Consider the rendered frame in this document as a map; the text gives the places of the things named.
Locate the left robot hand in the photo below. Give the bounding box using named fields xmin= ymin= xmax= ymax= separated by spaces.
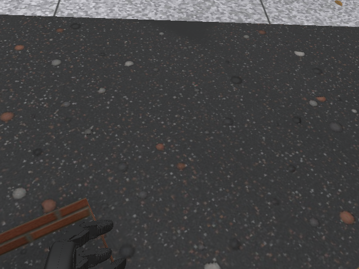
xmin=44 ymin=220 xmax=126 ymax=269

